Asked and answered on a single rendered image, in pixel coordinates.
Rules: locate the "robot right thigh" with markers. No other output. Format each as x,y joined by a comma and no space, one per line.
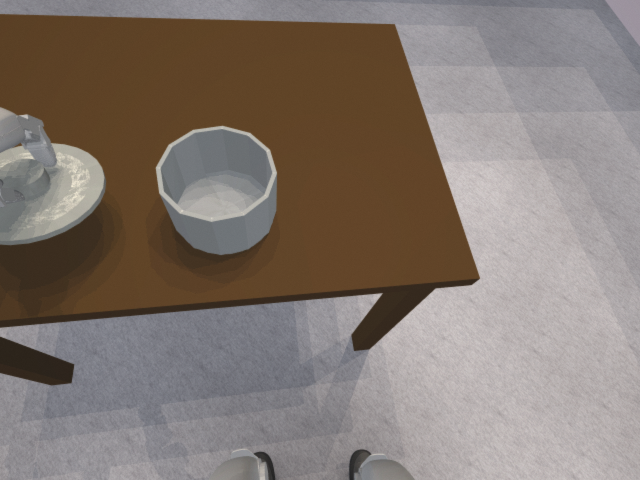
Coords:
383,469

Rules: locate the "table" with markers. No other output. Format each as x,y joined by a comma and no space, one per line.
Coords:
363,202

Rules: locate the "knob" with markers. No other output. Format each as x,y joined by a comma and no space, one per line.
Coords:
27,176

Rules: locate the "right robot foot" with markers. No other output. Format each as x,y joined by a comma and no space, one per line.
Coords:
357,458

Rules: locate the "pot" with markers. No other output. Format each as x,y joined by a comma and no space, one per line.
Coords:
219,186

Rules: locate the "left robot hand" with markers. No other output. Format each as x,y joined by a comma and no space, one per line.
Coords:
28,131

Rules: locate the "lid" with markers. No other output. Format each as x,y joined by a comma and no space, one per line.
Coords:
77,185

